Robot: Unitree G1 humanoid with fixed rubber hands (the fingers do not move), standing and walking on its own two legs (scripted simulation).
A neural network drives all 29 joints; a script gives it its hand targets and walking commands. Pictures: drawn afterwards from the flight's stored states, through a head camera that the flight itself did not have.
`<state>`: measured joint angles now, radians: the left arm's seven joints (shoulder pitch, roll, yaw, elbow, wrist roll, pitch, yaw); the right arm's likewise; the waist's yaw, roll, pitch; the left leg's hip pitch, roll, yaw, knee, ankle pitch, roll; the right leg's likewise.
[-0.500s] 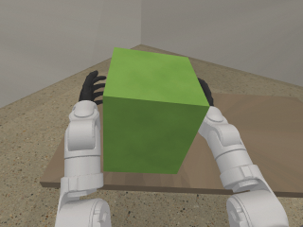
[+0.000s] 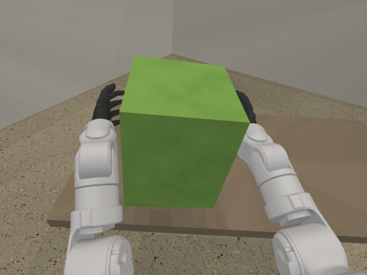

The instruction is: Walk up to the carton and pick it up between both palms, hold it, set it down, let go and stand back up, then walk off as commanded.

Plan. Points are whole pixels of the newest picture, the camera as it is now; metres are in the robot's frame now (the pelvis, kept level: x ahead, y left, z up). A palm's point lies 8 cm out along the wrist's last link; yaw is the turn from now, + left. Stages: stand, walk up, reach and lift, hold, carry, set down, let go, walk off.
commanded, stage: hold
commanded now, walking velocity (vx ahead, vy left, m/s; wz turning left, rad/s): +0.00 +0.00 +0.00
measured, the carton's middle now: (175, 134) +0.38 +0.02 +0.17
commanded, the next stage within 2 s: none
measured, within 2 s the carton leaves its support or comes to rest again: neither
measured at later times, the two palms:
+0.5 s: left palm (101, 125) +0.35 +0.16 +0.22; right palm (245, 127) +0.36 -0.13 +0.20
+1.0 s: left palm (101, 121) +0.36 +0.16 +0.22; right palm (244, 125) +0.36 -0.13 +0.20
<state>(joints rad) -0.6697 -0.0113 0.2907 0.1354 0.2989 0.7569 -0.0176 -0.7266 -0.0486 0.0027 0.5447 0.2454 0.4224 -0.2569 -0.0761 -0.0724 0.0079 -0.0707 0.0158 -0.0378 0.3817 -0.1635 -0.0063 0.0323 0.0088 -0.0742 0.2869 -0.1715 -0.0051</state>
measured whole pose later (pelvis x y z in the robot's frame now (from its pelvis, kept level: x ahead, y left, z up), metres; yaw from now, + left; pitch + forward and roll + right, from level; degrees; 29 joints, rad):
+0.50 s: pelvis -0.01 +0.00 +0.00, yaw +0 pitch -9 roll -1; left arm -0.66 -0.02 0.29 0.12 0.30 0.77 -0.02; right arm -0.73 -0.04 -0.01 0.54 0.24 0.44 -0.25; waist -0.07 -0.06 0.00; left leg -0.08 0.01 -0.04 0.38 -0.15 -0.01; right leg 0.02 0.01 -0.07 0.30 -0.17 -0.01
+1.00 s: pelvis +0.00 +0.00 +0.00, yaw +0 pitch -8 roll -1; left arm -0.64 -0.01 0.28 0.09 0.28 0.76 -0.01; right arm -0.70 -0.04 0.00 0.50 0.27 0.42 -0.26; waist -0.08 -0.07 -0.01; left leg -0.09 0.01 -0.05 0.39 -0.17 -0.01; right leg 0.02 0.01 -0.07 0.29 -0.18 -0.01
